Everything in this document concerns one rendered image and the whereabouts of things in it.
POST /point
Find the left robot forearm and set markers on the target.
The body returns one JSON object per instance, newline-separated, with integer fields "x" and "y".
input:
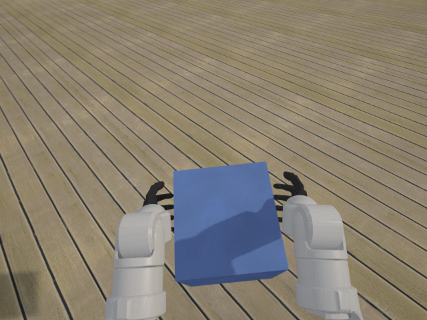
{"x": 137, "y": 290}

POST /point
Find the carton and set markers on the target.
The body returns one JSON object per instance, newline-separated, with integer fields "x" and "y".
{"x": 226, "y": 226}

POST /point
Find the right robot hand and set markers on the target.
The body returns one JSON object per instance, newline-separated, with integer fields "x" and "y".
{"x": 296, "y": 189}

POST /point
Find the right robot forearm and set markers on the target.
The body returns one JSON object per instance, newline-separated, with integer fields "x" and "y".
{"x": 323, "y": 286}

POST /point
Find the left robot hand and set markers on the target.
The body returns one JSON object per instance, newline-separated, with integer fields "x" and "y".
{"x": 152, "y": 198}

